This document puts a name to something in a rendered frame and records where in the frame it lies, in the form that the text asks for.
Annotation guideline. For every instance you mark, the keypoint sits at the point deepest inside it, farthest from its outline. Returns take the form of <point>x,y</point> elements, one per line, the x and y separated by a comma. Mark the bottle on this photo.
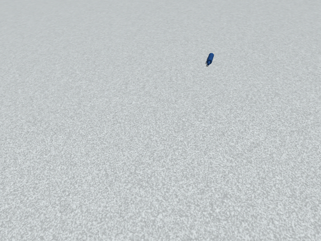
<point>210,58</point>

